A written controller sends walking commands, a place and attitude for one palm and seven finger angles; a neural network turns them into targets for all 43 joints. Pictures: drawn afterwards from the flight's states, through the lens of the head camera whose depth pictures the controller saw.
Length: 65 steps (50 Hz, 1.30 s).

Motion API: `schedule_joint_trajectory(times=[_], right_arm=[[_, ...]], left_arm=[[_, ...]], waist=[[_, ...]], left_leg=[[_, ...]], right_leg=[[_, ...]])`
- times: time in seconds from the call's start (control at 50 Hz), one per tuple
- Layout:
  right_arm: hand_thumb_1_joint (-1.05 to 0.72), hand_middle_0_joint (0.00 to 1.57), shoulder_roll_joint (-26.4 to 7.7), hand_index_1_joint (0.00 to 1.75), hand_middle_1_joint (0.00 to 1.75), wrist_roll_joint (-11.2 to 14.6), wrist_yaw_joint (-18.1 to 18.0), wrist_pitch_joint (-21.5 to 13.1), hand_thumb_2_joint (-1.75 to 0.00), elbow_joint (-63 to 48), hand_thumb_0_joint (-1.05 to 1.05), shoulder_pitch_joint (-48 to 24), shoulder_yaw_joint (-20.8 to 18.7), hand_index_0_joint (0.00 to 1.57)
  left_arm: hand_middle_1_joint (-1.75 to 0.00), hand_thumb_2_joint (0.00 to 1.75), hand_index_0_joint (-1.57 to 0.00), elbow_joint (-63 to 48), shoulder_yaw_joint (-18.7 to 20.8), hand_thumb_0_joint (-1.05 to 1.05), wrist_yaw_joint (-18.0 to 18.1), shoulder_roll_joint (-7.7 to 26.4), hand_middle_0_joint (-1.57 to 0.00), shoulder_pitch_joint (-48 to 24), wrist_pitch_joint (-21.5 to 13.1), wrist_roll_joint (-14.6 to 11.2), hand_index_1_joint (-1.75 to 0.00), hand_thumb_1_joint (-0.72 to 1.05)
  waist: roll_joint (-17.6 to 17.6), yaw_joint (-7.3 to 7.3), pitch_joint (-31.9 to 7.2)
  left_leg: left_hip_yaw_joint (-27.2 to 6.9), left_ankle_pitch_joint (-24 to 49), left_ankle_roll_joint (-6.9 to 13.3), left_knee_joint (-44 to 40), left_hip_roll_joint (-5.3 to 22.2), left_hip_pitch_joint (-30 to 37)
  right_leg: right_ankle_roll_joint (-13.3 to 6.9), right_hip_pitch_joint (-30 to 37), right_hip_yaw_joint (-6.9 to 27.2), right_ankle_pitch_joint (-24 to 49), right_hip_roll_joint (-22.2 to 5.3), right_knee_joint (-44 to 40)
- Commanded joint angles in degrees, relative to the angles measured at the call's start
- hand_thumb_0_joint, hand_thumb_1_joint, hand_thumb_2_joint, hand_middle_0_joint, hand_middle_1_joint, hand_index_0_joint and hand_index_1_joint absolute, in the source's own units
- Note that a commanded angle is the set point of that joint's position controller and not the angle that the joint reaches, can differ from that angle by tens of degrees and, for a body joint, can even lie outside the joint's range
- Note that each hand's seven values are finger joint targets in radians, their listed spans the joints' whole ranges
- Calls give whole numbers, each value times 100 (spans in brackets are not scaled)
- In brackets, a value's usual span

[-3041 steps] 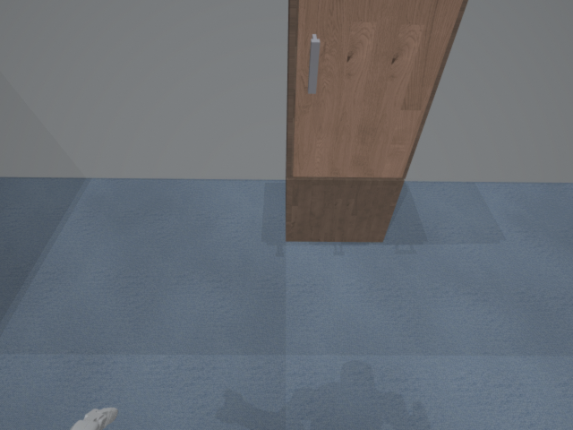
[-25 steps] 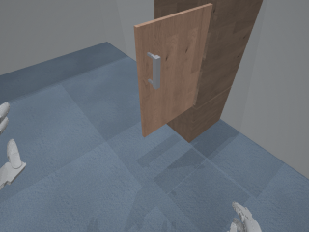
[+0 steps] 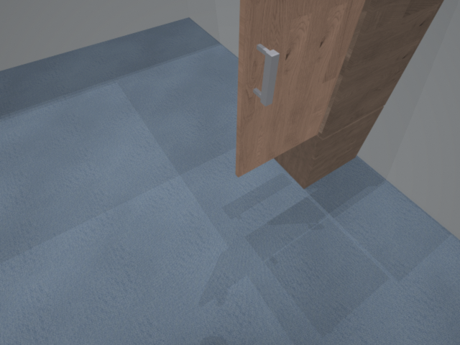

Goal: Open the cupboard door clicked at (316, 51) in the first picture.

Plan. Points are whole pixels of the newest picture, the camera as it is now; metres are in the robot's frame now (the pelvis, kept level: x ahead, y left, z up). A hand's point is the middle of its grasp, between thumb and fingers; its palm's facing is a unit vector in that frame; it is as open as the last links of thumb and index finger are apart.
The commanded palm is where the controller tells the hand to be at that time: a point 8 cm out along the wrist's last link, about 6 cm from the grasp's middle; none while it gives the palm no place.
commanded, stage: let the arm hang, fingers relaxed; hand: left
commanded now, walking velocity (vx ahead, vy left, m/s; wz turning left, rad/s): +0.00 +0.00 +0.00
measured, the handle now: (263, 75) +0.69 -0.04 +0.07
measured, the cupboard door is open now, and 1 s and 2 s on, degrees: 90 90 90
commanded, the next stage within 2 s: look to check the result in 0.70 s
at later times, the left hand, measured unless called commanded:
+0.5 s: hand out of the picture +0.04 +0.25 -0.15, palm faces -0.01 -0.95 -0.30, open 7.4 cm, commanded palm none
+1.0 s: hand out of the picture +0.09 +0.25 -0.14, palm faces -0.03 -0.94 -0.33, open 7.4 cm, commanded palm none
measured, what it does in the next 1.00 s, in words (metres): stands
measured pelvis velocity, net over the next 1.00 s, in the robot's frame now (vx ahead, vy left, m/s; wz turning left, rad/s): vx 0.01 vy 0.02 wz -0.01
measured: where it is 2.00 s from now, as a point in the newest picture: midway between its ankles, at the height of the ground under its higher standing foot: outside the picture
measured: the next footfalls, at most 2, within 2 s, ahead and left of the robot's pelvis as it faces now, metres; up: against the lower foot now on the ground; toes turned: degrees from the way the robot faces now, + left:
none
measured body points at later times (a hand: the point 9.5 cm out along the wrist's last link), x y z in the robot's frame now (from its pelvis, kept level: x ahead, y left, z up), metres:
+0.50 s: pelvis -0.01 +0.03 +0.01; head +0.00 +0.01 +0.46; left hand +0.04 +0.30 -0.12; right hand +0.01 -0.23 -0.15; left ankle -0.02 +0.12 -0.73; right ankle +0.02 -0.08 -0.73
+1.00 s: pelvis +0.01 +0.02 +0.02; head +0.03 +0.01 +0.47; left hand +0.09 +0.30 -0.12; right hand +0.07 -0.27 -0.13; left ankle -0.02 +0.12 -0.73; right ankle +0.02 -0.08 -0.73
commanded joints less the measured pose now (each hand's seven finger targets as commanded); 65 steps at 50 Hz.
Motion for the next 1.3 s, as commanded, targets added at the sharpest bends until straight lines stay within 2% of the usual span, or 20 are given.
schedule_joint_trajectory(times=[0.0,0.02,0.04,0.06,0.1,0.18,0.24,0.34,0.46,0.56,0.64,0.76,0.94,0.98,1.02,1.28], right_arm=[[-90,20,-519,30,30,-44,-102,-235,-90,-11,0,203,-133,20],[-90,20,-611,30,30,-62,-123,-243,-90,17,0,52,-114,20],[-90,20,-635,30,30,-63,-138,-222,-90,60,0,2,-109,20],[-90,20,-597,30,30,-44,-125,-232,-90,150,0,3,-117,20],[-90,20,-679,30,30,-47,-120,-250,-90,272,0,9,-85,20],[-90,20,-848,30,30,-56,-99,-276,-90,428,0,-46,-108,20],[-90,20,-976,30,30,-68,-83,-286,-90,519,0,-83,-137,20],[-90,20,-1063,30,30,-62,-69,-314,-90,601,0,-136,-154,20],[-90,20,-1148,30,30,-29,-72,-376,-90,663,0,-259,-148,20],[-90,20,-1258,30,30,-26,-73,-385,-90,688,0,-391,-137,20],[-90,20,-1342,30,30,-32,-66,-391,-90,721,0,-492,-125,20],[-90,20,-1472,30,30,-23,-61,-400,-90,695,0,-611,-124,20],[-90,20,-1620,30,30,-27,-42,-385,-90,687,0,-788,-121,20],[-90,20,-1619,30,30,-25,-40,-393,-90,680,0,-800,-122,20],[-90,20,-1663,30,30,-25,-45,-396,-90,672,0,-815,-119,20],[-90,20,-1725,30,30,-18,-48,-384,-90,629,0,-902,-120,20]], left_arm=[[-30,90,-20,60,199,0,36,950,-20,-183,-168,-55,-30,90],[-30,90,-20,181,150,0,34,870,-20,-172,-148,-57,-30,90],[-30,90,-20,287,127,0,37,852,-20,-160,-135,-39,-30,90],[-30,90,-20,454,138,0,36,951,-20,-302,-106,-32,-30,90],[-30,90,-20,641,117,0,3,1021,-20,-363,-94,-55,-30,90],[-30,90,-20,955,116,0,-28,1152,-20,-424,-88,-39,-30,90],[-30,90,-20,1076,136,0,-42,1258,-20,-484,-88,-23,-30,90],[-30,90,-20,1162,150,0,-45,1361,-20,-584,-123,-17,-30,90],[-30,90,-20,1188,170,0,-32,1501,-20,-663,-194,-24,-30,90],[-30,90,-20,1213,166,0,-32,1606,-20,-762,-214,-29,-30,90],[-30,90,-20,1230,158,0,-38,1678,-20,-882,-213,-34,-30,90],[-30,90,-20,1209,165,0,-37,1788,-20,-962,-243,-36,-30,90],[-30,90,-20,1182,149,0,-46,1907,-20,-1118,-253,-44,-30,90],[-30,90,-20,1174,153,0,-43,1928,-20,-1135,-265,-38,-30,90],[-30,90,-20,1165,153,0,-41,1952,-20,-1165,-274,-45,-30,90],[-30,90,-20,1133,153,0,-30,2030,-20,-1196,-288,-46,-30,90]], waist=[[538,-111,-1028],[501,-15,-914],[181,6,-819],[451,-30,-699],[504,-2,-544],[124,28,-238],[69,31,-125],[-19,17,-172],[-75,25,-455],[26,19,-461],[133,6,-524],[-8,5,-721],[-20,-21,-692],[59,-21,-793],[-37,-35,-861],[-38,-40,-878]], left_leg=[[-443,1781,203,-1253,564,739],[-515,1822,262,-1299,724,560],[-438,1416,238,-1335,709,427],[-413,1482,196,-1432,597,390],[-495,1198,191,-1760,693,265],[-584,569,226,-2083,684,128],[-634,111,243,-2241,658,49],[-609,226,244,-2248,634,148],[-503,1189,241,-2082,631,471],[-478,1501,210,-2072,651,596],[-492,1522,178,-2145,669,642],[-478,1819,169,-2100,677,813],[-469,1815,132,-2159,680,915],[-449,1954,132,-2130,679,959],[-439,2108,117,-2130,703,1022],[-383,2292,93,-2122,718,1172]], right_leg=[[-36,645,1004,1737,-817,-878],[72,725,857,1584,-695,-1004],[123,773,887,1294,-672,-1254],[87,813,887,1328,-719,-1194],[60,883,786,896,-662,-1239],[61,792,792,276,-657,-1456],[68,713,814,18,-667,-1514],[74,665,844,80,-709,-1516],[45,829,861,713,-792,-1468],[47,865,840,1019,-828,-1456],[53,953,852,1044,-847,-1468],[43,1100,832,1397,-888,-1487],[58,1128,870,1463,-911,-1582],[52,1215,873,1662,-934,-1566],[54,1262,851,1867,-929,-1528],[48,1333,865,2229,-940,-1546]])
